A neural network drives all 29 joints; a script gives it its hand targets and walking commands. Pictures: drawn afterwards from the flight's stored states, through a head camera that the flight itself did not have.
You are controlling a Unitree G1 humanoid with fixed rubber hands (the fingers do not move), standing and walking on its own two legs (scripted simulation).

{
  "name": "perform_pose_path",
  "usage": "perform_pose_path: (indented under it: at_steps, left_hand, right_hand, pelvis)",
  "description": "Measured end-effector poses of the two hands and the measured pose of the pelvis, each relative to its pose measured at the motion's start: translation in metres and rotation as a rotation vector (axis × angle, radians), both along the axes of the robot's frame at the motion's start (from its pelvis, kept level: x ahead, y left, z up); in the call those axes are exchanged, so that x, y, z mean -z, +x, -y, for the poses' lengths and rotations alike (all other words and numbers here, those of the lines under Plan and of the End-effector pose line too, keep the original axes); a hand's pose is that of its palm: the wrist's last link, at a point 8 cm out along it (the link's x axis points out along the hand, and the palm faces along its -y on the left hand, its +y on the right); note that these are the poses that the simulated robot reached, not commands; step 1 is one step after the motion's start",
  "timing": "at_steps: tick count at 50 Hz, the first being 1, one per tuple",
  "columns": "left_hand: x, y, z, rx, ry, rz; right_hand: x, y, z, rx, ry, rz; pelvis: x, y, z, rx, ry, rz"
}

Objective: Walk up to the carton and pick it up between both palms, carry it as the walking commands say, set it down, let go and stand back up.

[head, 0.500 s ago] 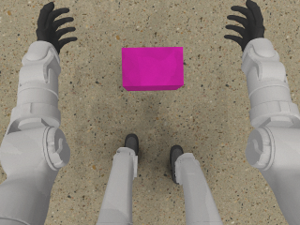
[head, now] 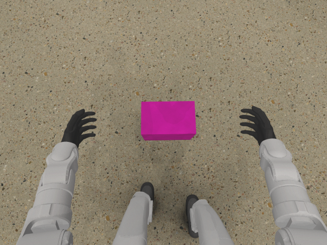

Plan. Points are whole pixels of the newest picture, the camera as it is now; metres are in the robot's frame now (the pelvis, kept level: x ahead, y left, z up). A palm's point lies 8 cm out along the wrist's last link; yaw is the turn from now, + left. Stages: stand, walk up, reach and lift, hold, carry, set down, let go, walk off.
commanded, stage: let go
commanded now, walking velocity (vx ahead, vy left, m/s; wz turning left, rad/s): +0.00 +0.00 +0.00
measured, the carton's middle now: (167, 122) +0.51 +0.01 -0.62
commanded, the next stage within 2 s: stand in 0.84 s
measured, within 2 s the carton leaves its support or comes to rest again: neither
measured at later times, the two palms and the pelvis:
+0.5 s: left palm (69, 198) +0.21 +0.22 -0.03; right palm (306, 197) +0.22 -0.25 -0.02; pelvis +0.05 -0.02 +0.05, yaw +1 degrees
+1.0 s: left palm (46, 206) +0.19 +0.27 -0.04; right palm (320, 205) +0.20 -0.28 -0.03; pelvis +0.06 -0.02 +0.05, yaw +0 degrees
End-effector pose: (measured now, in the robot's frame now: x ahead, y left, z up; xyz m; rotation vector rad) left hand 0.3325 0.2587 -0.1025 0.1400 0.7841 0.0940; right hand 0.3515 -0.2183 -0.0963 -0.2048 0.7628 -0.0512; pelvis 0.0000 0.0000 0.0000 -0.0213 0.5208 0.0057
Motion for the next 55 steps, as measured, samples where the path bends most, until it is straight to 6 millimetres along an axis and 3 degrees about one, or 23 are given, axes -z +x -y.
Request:
perform_pose_path:
  at_steps: [5, 14, 21, 27, 42, 50, 55]
  left_hand:
    - [-0.023, -0.029, 0.009, -0.003, -0.006, 0.004]
    - [-0.051, -0.085, 0.029, 0.015, -0.001, -0.022]
    - [-0.074, -0.113, 0.038, 0.023, 0.017, -0.011]
    - [-0.077, -0.129, 0.048, 0.032, -0.006, -0.040]
    - [-0.076, -0.126, 0.046, 0.041, 0.015, -0.071]
    - [-0.062, -0.142, -0.006, -0.028, 0.166, -0.125]
    - [-0.058, -0.153, -0.023, -0.037, 0.198, -0.165]
  right_hand:
    - [-0.025, -0.030, 0.004, 0.003, 0.011, 0.001]
    - [-0.049, -0.093, 0.016, 0.013, 0.012, -0.038]
    - [-0.070, -0.122, 0.027, 0.013, 0.007, -0.009]
    - [-0.081, -0.134, 0.034, 0.013, 0.008, -0.015]
    - [-0.075, -0.139, 0.031, 0.023, 0.013, -0.057]
    - [-0.066, -0.147, 0.067, 0.033, -0.153, -0.135]
    - [-0.069, -0.147, 0.080, 0.063, -0.195, -0.143]
  pelvis:
    - [-0.015, 0.012, 0.003, -0.005, 0.008, 0.112]
    - [-0.037, 0.034, 0.008, -0.007, 0.019, 0.291]
    - [-0.048, 0.047, 0.015, -0.002, 0.031, 0.407]
    - [-0.051, 0.053, 0.020, -0.004, 0.040, 0.501]
    - [-0.049, 0.059, 0.021, -0.005, 0.045, 0.573]
    - [-0.046, 0.059, 0.018, 0.000, 0.027, 0.517]
    - [-0.046, 0.059, 0.015, 0.005, 0.024, 0.515]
